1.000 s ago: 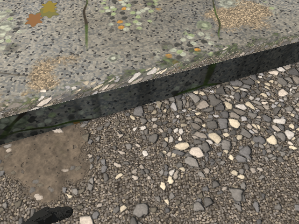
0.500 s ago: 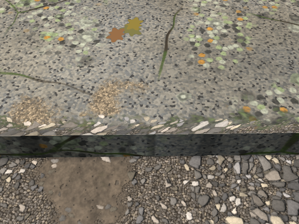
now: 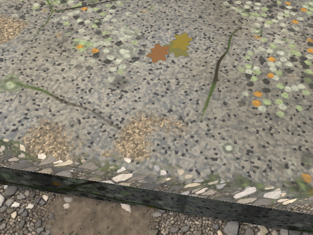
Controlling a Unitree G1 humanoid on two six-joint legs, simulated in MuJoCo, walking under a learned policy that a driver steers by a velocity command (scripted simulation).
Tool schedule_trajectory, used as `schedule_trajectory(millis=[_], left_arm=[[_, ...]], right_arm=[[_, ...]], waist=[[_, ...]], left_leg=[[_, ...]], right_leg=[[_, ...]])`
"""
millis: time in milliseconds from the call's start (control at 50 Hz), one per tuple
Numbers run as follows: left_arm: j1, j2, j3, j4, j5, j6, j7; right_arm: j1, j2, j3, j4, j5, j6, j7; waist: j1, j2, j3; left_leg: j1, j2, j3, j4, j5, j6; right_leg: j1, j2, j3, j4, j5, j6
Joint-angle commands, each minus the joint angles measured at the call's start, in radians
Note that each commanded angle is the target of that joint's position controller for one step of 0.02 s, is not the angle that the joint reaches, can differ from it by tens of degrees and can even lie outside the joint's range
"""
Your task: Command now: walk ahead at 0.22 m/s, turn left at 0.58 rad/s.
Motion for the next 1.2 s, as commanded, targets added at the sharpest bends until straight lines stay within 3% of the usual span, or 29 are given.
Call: schedule_trajectory(millis=[20, 40, 60, 80, 100, 120, 140, 160, 180, 220, 280, 380, 400, 440, 460, 480, 500, 520, 540, 580, 620, 780, 1040, 1060, 1080, 1120, 1160, 1200], left_arm=[[0.038, 0.111, 0.029, -0.045, -0.009, -0.020, 0.014], [0.078, 0.129, 0.035, -0.034, -0.008, -0.025, 0.021], [0.139, 0.139, 0.039, -0.019, 0.002, -0.037, 0.031], [0.210, 0.208, 0.053, -0.018, 0.018, -0.049, 0.044], [0.189, 0.291, 0.067, -0.043, 0.007, -0.028, 0.048], [0.201, 0.246, 0.068, -0.026, -0.020, -0.003, 0.043], [0.171, 0.166, 0.046, -0.035, -0.025, 0.005, 0.042], [0.118, 0.120, 0.031, -0.038, -0.022, 0.011, 0.042], [0.083, 0.108, 0.025, -0.039, -0.016, 0.012, 0.046], [0.079, 0.116, 0.027, -0.018, -0.012, 0.010, 0.047], [0.093, 0.119, 0.027, 0.013, -0.014, 0.002, 0.041], [0.090, 0.141, 0.031, 0.056, -0.005, 0.020, 0.026], [-0.008, 0.180, 0.042, 0.031, -0.031, 0.006, 0.033], [0.006, 0.158, 0.033, 0.062, -0.045, 0.001, 0.039], [0.054, 0.136, 0.024, 0.083, -0.036, -0.006, 0.035], [0.085, 0.110, 0.016, 0.082, -0.007, -0.016, 0.024], [0.088, 0.072, 0.010, 0.088, -0.003, -0.014, 0.029], [0.030, 0.099, 0.014, 0.095, 0.003, -0.010, 0.035], [0.017, 0.106, 0.018, 0.104, 0.003, -0.007, 0.038], [0.042, 0.124, 0.023, 0.135, -0.001, -0.001, 0.046], [0.046, 0.117, 0.021, 0.157, -0.006, -0.004, 0.042], [0.010, 0.116, 0.021, 0.226, -0.011, -0.002, 0.039], [-0.011, 0.125, 0.020, 0.295, -0.016, 0.009, 0.049], [0.002, 0.114, 0.017, 0.305, -0.016, 0.011, 0.050], [0.049, 0.052, -0.006, 0.335, -0.009, 0.030, 0.037], [0.022, 0.066, -0.002, 0.323, 0.000, 0.037, 0.027], [0.008, 0.081, 0.002, 0.309, 0.008, 0.033, 0.020], [0.008, 0.070, 0.002, 0.299, 0.014, 0.024, 0.013]], right_arm=[[-0.019, -0.163, -0.040, -0.054, -0.006, 0.001, -0.015], [-0.046, -0.169, -0.043, -0.061, -0.004, 0.001, -0.019], [-0.076, -0.165, -0.041, -0.067, 0.009, -0.003, -0.021], [-0.062, -0.107, -0.023, -0.094, 0.022, -0.013, -0.020], [0.094, -0.036, -0.011, -0.099, 0.033, -0.006, -0.032], [0.133, -0.104, -0.019, -0.061, -0.001, 0.016, -0.041], [0.083, -0.132, -0.028, -0.044, -0.017, 0.029, -0.037], [0.033, -0.125, -0.030, -0.042, -0.017, 0.038, -0.027], [-0.002, -0.109, -0.026, -0.050, -0.015, 0.046, -0.019], [-0.006, -0.082, -0.015, -0.040, -0.010, 0.060, -0.009], [-0.036, -0.063, -0.001, -0.034, -0.006, 0.067, -0.010], [-0.108, -0.055, 0.022, -0.017, 0.000, 0.078, -0.014], [-0.175, -0.066, 0.014, -0.058, 0.037, 0.075, -0.031], [-0.168, -0.072, 0.014, -0.043, 0.015, 0.070, -0.044], [-0.162, -0.109, 0.008, -0.050, 0.004, 0.072, -0.051], [-0.160, -0.171, -0.001, -0.057, -0.001, 0.074, -0.060], [-0.191, -0.114, 0.012, -0.038, 0.001, 0.066, -0.052], [-0.250, -0.056, 0.028, -0.056, 0.000, 0.051, -0.044], [-0.255, -0.037, 0.035, -0.043, -0.010, 0.038, -0.041], [-0.246, -0.071, 0.030, -0.026, -0.004, 0.015, -0.037], [-0.220, -0.076, 0.031, -0.003, 0.004, 0.007, -0.038], [-0.237, -0.079, 0.035, 0.040, 0.006, 0.008, -0.035], [-0.221, -0.087, 0.038, 0.110, 0.007, 0.010, -0.035], [-0.205, -0.080, 0.041, 0.121, 0.006, 0.011, -0.036], [-0.156, -0.035, 0.063, 0.150, -0.007, 0.004, -0.045], [-0.161, -0.100, 0.046, 0.165, -0.002, 0.010, -0.051], [-0.149, -0.125, 0.036, 0.168, -0.004, 0.014, -0.048], [-0.118, -0.130, 0.028, 0.177, -0.004, 0.010, -0.044]], waist=[[0.036, 0.137, -0.102], [0.062, 0.136, -0.101], [0.105, 0.108, -0.112], [0.118, -0.009, -0.194], [0.045, -0.229, -0.291], [0.047, -0.189, -0.319], [0.052, -0.085, -0.226], [0.046, -0.056, -0.163], [0.043, -0.093, -0.120], [0.040, -0.131, -0.111], [0.043, -0.117, -0.149], [0.065, -0.154, -0.142], [0.052, -0.122, -0.140], [0.037, -0.086, -0.126], [0.042, -0.035, -0.132], [0.084, 0.118, -0.148], [0.107, 0.211, -0.142], [0.094, 0.165, -0.081], [0.091, 0.155, -0.063], [0.093, 0.122, -0.036], [0.089, 0.106, -0.043], [0.081, 0.056, -0.080], [0.079, 0.047, -0.098], [0.078, 0.051, -0.117], [0.071, 0.045, -0.106], [0.069, 0.096, -0.021], [0.059, 0.134, 0.033], [0.048, 0.150, 0.071]], left_leg=[[-0.021, 0.214, -0.173, 0.067, 0.641, 0.068], [-0.025, 0.209, -0.203, 0.113, 0.607, 0.044], [-0.055, 0.168, -0.197, 0.206, 0.563, 0.014], [-0.119, 0.105, -0.140, 0.401, 0.387, -0.027], [-0.296, -0.050, 0.012, 0.611, -0.356, -0.049], [-0.342, 0.001, 0.051, 0.736, -0.428, -0.046], [-0.346, 0.034, 0.031, 0.777, -0.357, -0.051], [-0.339, 0.057, 0.035, 0.758, -0.295, -0.063], [-0.331, 0.073, 0.040, 0.733, -0.254, -0.080], [-0.276, 0.064, 0.061, 0.699, -0.206, -0.105], [-0.235, 0.064, 0.067, 0.591, -0.194, -0.109], [-0.112, 0.090, 0.125, 0.322, -0.150, -0.083], [-0.098, 0.146, 0.098, 0.214, -0.065, -0.093], [0.035, 0.131, 0.118, 0.001, 0.082, -0.066], [0.107, 0.187, 0.052, -0.028, 0.159, -0.034], [0.132, 0.303, -0.065, -0.007, 0.288, 0.018], [-0.079, 0.325, -0.089, -0.050, 0.039, 0.080], [-0.154, 0.270, -0.067, -0.081, -0.093, 0.052], [-0.177, 0.245, -0.045, -0.086, -0.114, 0.018], [-0.177, 0.222, -0.021, -0.069, -0.023, -0.012], [-0.147, 0.213, -0.003, -0.047, 0.061, -0.019], [-0.089, 0.201, 0.012, -0.033, 0.205, -0.011], [-0.065, 0.186, 0.031, -0.042, 0.278, -0.009], [-0.059, 0.182, 0.031, -0.059, 0.188, -0.006], [-0.062, 0.235, -0.030, -0.141, 0.036, -0.002], [-0.091, 0.230, -0.074, -0.192, -0.240, 0.022], [-0.085, 0.263, -0.127, -0.224, -0.386, 0.060], [-0.054, 0.306, -0.172, -0.231, -0.421, 0.098]], right_leg=[[0.200, 0.074, -0.017, -0.106, 0.006, -0.019], [0.255, 0.078, -0.009, -0.173, 0.020, -0.031], [0.359, 0.060, -0.007, -0.281, 0.118, -0.047], [0.513, -0.129, 0.147, -0.314, 0.265, -0.087], [0.677, -0.405, 0.415, -0.289, 0.639, -0.215], [0.643, -0.423, 0.504, -0.303, 0.583, -0.293], [0.562, -0.347, 0.396, -0.324, 0.463, -0.277], [0.494, -0.273, 0.280, -0.345, 0.378, -0.245], [0.449, -0.223, 0.201, -0.367, 0.364, -0.220], [0.405, -0.173, 0.104, -0.371, 0.456, -0.220], [0.429, -0.187, 0.070, -0.356, 0.534, -0.249], [0.385, -0.175, 0.065, -0.370, 0.308, -0.245], [0.364, -0.191, 0.099, -0.392, 0.145, -0.257], [0.286, -0.156, 0.092, -0.378, -0.005, -0.209], [0.228, -0.134, 0.075, -0.363, -0.059, -0.153], [0.186, -0.053, -0.011, -0.276, -0.155, -0.092], [0.328, 0.015, -0.082, -0.288, -0.171, -0.036], [0.383, 0.020, -0.074, -0.281, -0.099, -0.015], [0.400, 0.017, -0.072, -0.293, -0.053, -0.015], [0.410, 0.008, -0.063, -0.308, -0.012, -0.031], [0.410, 0.001, -0.057, -0.321, 0.009, -0.043], [0.430, -0.007, -0.059, -0.328, 0.056, -0.039], [0.442, -0.014, -0.062, -0.316, 0.079, -0.038], [0.450, -0.005, -0.073, -0.315, 0.024, -0.037], [0.467, -0.035, -0.047, -0.344, -0.016, -0.040], [0.402, 0.015, -0.092, -0.273, -0.148, -0.047], [0.302, 0.047, -0.120, -0.207, -0.221, -0.061], [0.224, 0.055, -0.125, -0.156, -0.244, -0.081]])
Keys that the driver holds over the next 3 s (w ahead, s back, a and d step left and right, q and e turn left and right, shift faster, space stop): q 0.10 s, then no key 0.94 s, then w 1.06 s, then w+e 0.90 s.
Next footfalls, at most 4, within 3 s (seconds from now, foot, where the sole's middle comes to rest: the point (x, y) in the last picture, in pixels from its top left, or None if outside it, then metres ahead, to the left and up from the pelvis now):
0.08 right None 0.20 -0.12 -0.78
0.46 left None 0.11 0.09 -0.78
1.66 left None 0.39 0.12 -0.78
2.18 right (154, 154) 0.71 -0.01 -0.59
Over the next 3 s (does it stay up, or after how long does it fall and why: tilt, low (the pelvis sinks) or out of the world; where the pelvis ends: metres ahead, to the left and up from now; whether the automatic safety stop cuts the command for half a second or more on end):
stays up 1.03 0.04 0.19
